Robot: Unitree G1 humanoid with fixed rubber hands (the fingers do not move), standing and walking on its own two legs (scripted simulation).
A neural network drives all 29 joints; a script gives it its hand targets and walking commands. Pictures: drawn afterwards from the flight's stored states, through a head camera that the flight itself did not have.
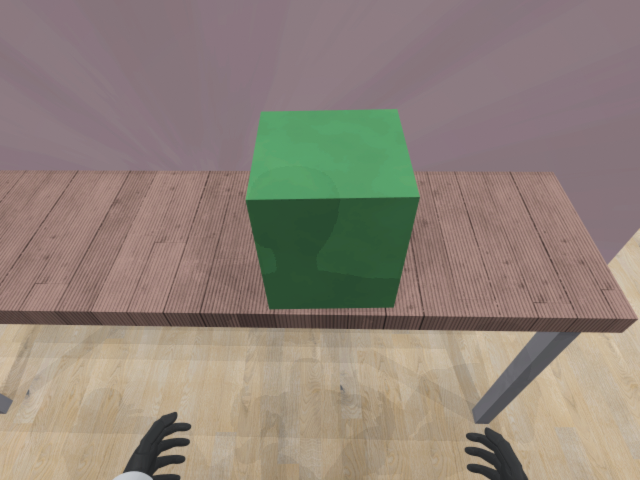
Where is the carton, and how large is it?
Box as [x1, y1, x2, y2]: [246, 109, 419, 308]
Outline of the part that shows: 396,109 261,112 246,194 246,204 269,308 393,307 419,198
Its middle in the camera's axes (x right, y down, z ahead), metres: +0.02 -0.05 +0.63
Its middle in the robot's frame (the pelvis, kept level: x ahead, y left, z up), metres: +0.52 -0.01 +0.03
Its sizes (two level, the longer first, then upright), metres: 0.210 0.200 0.250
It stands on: a table, 0.67 m high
